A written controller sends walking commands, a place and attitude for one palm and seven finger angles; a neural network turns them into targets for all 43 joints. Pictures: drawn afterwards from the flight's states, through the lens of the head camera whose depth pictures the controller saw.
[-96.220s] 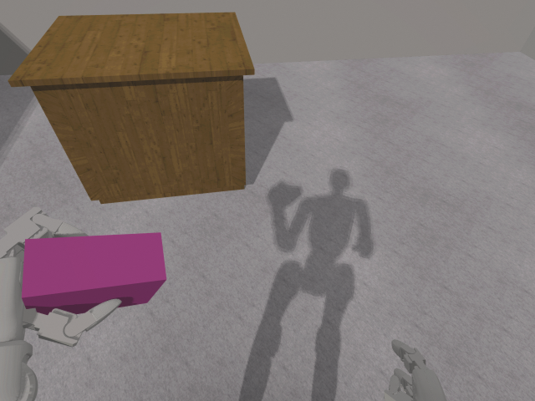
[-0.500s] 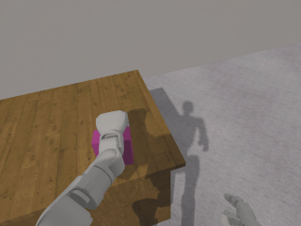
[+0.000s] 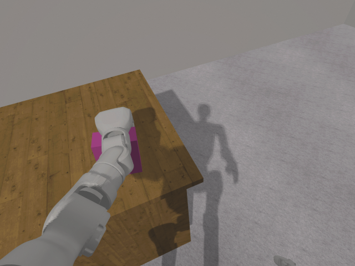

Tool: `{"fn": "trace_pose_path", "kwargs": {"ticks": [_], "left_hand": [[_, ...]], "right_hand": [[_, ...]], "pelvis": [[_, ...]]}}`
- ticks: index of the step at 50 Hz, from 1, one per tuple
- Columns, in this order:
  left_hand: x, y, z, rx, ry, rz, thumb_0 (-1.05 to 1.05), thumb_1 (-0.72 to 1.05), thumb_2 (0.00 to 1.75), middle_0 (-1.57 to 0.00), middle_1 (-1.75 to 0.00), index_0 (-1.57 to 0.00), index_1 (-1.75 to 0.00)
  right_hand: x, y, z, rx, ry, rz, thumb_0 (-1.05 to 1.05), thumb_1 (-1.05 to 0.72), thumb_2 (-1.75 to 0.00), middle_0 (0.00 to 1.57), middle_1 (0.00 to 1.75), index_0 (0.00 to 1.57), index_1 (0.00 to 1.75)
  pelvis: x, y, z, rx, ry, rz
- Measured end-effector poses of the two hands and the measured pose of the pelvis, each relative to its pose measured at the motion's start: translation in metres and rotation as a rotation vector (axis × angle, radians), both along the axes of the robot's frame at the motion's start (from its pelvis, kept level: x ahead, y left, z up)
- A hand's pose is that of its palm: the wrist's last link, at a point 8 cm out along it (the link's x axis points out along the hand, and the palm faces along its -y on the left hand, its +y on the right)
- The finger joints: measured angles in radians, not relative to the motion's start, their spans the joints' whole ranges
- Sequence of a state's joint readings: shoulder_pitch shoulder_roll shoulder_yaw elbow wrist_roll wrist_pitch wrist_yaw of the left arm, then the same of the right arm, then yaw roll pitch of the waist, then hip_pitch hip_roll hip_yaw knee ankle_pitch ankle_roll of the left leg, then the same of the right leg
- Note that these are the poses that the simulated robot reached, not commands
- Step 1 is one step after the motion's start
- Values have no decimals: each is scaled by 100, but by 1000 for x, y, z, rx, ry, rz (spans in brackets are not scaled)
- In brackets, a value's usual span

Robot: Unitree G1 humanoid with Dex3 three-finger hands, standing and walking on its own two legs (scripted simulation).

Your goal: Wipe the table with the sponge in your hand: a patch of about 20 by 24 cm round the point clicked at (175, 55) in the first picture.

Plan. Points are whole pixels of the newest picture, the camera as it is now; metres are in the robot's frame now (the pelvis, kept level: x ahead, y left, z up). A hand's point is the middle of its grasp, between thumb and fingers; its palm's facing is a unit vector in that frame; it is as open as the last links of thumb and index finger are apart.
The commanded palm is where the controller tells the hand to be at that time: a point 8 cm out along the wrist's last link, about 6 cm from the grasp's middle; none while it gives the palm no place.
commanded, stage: wipe forward along the third lane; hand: left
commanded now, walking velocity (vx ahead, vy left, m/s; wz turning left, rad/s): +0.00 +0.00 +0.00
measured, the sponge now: (120, 158) +0.40 +0.18 +0.00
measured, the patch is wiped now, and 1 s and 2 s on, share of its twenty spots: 1.00 1.00 1.00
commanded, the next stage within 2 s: wipe back along the third lane in 0.86 s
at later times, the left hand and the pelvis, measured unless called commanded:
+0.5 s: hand (117, 124) +0.47 +0.19 +0.07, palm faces -0.10 -0.03 -0.99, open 9.9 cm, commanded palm +0.46 +0.20 +0.10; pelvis +0.01 +0.00 +0.00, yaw -1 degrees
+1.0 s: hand (111, 115) +0.51 +0.21 +0.07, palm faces -0.09 -0.03 -1.00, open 9.9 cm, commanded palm +0.49 +0.22 +0.10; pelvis +0.01 +0.02 +0.00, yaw -2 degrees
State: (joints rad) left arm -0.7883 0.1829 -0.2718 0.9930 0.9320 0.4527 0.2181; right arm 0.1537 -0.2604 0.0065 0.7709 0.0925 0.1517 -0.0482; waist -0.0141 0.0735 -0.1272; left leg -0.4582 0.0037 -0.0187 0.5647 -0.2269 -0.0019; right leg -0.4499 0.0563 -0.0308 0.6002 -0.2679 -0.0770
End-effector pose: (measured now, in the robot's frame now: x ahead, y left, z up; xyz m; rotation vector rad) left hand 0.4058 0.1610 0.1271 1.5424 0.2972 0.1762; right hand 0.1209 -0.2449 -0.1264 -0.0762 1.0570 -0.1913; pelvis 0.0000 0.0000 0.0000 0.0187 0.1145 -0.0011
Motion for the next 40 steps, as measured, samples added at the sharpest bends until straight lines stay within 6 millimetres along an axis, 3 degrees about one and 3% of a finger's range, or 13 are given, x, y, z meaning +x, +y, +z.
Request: {"fn": "trace_pose_path", "kwargs": {"ticks": [13,24,40], "left_hand": [[27,9,-1,-11,22,10,-1,-61,106,-84,-137,-87,-135],[50,18,-1,0,21,29,-1,-61,106,-84,-137,-86,-137],[68,30,-1,-8,22,30,-1,-61,106,-84,-136,-86,-138]], "right_hand": [[-34,-19,-2,-35,63,-63,1,-91,-90,20,29,20,30],[-36,-20,-1,-40,81,-79,1,-91,-90,20,29,20,30],[-36,-5,0,-46,103,-76,1,-91,-90,20,29,20,30]], "pelvis": [[4,-3,0,-5,42,-16],[10,-2,-1,-10,79,-22],[15,12,-2,-20,111,-20]]}}
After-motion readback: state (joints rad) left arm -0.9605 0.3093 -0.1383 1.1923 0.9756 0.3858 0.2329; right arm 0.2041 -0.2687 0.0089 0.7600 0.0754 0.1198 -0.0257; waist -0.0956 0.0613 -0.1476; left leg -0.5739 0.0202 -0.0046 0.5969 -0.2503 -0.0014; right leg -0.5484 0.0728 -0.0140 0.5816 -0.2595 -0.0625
